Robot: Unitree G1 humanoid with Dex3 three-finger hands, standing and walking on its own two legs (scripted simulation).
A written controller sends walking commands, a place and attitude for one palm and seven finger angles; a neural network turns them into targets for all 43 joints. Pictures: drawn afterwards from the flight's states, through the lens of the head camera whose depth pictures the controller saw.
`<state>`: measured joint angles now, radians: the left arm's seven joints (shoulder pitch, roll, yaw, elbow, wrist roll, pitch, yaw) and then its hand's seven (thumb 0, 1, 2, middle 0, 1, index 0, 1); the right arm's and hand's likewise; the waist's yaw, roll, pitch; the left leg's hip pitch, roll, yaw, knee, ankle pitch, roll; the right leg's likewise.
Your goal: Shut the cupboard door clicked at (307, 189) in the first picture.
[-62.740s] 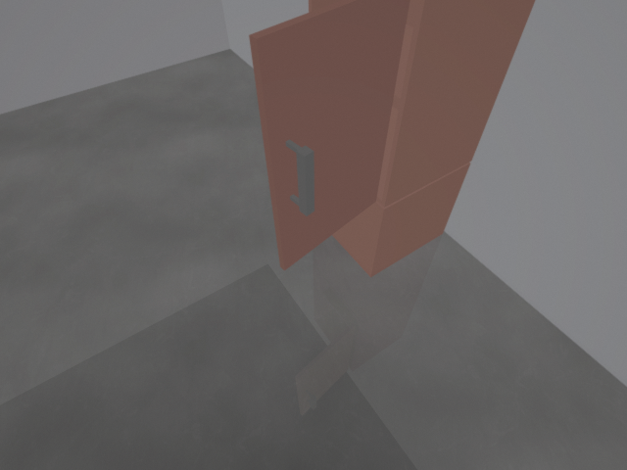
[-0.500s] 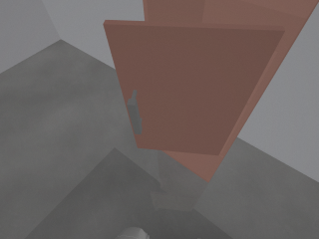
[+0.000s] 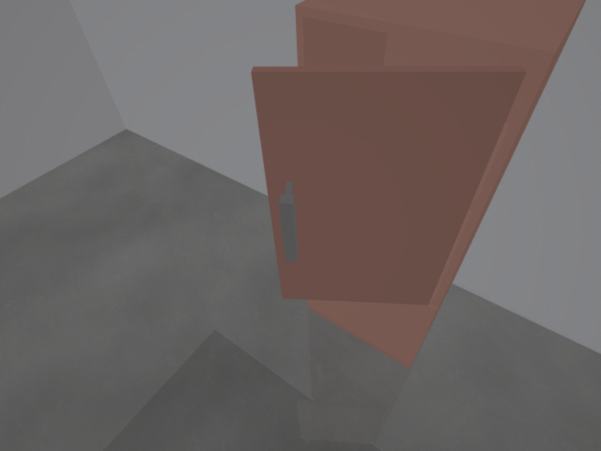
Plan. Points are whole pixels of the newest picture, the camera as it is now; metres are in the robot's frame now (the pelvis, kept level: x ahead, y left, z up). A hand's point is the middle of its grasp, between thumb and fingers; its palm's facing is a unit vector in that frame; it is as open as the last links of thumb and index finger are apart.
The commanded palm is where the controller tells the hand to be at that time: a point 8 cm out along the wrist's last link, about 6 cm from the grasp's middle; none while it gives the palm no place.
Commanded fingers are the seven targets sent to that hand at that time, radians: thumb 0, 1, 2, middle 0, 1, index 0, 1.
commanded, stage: come to a stop and stand still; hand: left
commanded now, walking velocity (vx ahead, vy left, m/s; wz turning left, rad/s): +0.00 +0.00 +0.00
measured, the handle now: (290, 222) +0.52 +0.06 -0.02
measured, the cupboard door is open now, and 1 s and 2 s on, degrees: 31 31 31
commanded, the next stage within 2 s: look again from close up in 0.20 s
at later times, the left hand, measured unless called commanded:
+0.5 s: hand out of the picture +0.01 +0.16 -0.16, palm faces +0.03 -0.98 -0.20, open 7.4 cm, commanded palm none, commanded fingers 0.00 0.90 0.90 -0.20 -0.30 -0.20 -0.30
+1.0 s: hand out of the picture +0.01 +0.12 -0.16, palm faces +0.05 -0.98 -0.20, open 7.4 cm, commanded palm none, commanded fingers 0.00 0.90 0.90 -0.20 -0.30 -0.20 -0.30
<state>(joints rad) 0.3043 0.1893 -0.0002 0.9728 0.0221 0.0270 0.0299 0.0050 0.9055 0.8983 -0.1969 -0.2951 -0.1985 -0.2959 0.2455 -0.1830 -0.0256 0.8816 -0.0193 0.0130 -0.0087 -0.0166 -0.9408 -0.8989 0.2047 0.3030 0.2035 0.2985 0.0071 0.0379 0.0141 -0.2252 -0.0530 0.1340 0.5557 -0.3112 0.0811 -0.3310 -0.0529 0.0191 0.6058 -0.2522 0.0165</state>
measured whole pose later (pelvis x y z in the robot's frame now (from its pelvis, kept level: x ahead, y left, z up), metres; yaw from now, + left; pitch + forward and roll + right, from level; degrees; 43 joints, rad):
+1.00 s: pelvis +0.02 -0.05 +0.01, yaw +2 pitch -2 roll +1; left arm 0.29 0.15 -0.01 1.11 0.01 -0.01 0.03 0.01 0.92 0.90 -0.20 -0.30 -0.20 -0.30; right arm 0.29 -0.14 0.01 1.11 -0.02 -0.02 -0.03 0.00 -0.91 -0.90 0.20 0.30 0.20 0.30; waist 0.01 0.00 0.03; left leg -0.12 0.00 0.08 0.39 -0.24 0.01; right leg -0.21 0.00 -0.04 0.44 -0.20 -0.03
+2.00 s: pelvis +0.06 -0.07 +0.02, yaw +1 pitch -1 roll +0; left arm 0.30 0.16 -0.01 1.09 0.01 -0.02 0.04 0.01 0.91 0.90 -0.20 -0.29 -0.20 -0.30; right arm 0.26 -0.16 0.01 1.10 -0.02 -0.01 -0.03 0.00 -0.94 -0.90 0.20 0.30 0.20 0.30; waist 0.02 -0.01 0.03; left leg -0.18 -0.05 0.07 0.36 -0.16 0.06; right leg -0.13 0.05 -0.05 0.38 -0.24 -0.07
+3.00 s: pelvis +0.04 -0.05 +0.01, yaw +2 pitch -3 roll -1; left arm 0.29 0.22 -0.02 1.03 0.01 -0.02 0.04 0.00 0.91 0.90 -0.20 -0.30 -0.20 -0.30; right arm 0.18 -0.22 0.00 1.06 -0.02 0.00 -0.01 0.00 -0.91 -0.90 0.20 0.30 0.20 0.30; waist 0.01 -0.01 0.03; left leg -0.21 -0.06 0.07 0.43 -0.17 0.09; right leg -0.15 0.03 -0.06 0.44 -0.24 -0.04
